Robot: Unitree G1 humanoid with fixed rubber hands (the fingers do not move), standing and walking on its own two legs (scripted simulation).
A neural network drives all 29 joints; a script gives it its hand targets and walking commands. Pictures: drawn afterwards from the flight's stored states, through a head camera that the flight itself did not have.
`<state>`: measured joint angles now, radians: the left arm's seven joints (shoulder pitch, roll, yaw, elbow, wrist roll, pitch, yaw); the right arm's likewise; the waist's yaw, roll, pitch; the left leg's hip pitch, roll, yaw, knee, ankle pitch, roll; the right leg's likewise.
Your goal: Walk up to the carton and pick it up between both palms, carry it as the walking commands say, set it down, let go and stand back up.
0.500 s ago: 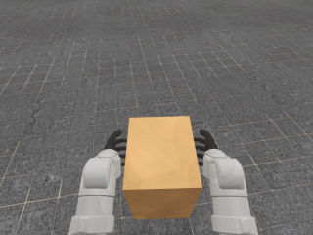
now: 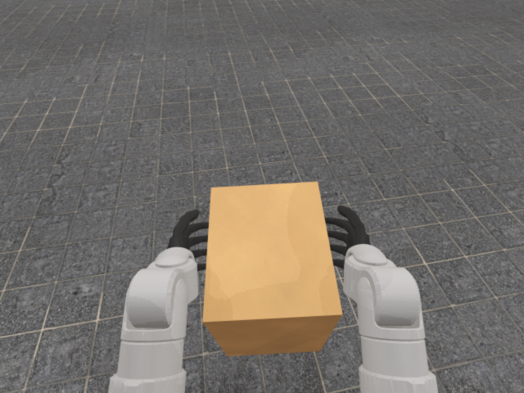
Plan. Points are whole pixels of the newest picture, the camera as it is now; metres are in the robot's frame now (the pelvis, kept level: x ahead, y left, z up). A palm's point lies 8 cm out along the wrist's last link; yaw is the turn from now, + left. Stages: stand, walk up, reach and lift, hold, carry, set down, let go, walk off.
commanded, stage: carry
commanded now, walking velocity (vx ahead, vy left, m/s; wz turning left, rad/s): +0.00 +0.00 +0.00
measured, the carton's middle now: (269, 275) +0.30 +0.00 +0.01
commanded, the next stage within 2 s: none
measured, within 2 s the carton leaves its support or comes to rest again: neither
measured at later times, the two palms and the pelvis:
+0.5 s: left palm (166, 273) +0.26 +0.13 +0.10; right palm (352, 264) +0.27 -0.11 +0.11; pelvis -0.02 +0.01 +0.01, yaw +1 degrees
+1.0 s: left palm (174, 263) +0.28 +0.13 +0.09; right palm (353, 256) +0.29 -0.12 +0.10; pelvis -0.01 +0.00 +0.01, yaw +1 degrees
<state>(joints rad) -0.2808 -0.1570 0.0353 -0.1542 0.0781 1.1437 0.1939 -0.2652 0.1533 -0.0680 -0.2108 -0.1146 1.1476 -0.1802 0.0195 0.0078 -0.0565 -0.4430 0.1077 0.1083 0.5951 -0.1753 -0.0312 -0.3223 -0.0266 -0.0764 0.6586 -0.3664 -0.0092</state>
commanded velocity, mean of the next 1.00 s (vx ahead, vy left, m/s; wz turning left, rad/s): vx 0.00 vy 0.00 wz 0.00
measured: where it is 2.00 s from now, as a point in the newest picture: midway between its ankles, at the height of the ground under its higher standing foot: outside the picture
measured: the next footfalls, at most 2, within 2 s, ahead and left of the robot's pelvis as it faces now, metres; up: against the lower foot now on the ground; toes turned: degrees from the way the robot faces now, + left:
none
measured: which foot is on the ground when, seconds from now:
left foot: down 0.00-1.00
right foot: down 0.00-1.00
